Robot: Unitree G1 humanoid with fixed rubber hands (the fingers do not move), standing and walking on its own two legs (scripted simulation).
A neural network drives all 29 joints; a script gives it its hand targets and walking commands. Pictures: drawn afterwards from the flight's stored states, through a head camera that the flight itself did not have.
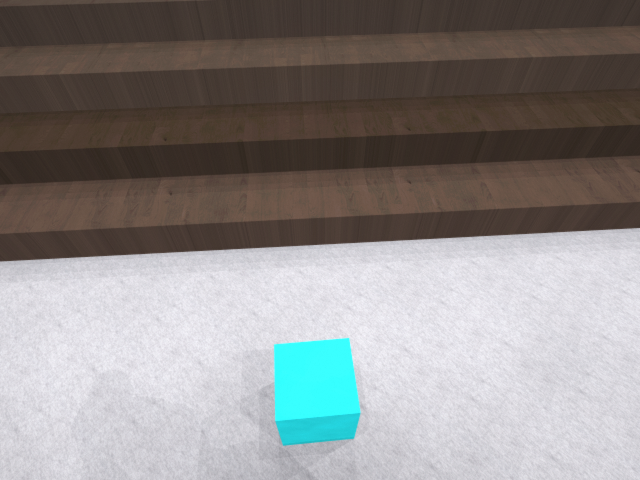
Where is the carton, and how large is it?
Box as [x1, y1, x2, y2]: [274, 338, 360, 445]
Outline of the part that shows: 348,338 274,344 275,421 283,445 353,438 360,412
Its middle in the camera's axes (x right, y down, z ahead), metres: -0.01 +0.44 +1.10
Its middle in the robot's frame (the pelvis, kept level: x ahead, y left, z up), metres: +0.43 +0.04 -0.65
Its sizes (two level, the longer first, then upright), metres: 0.210 0.200 0.250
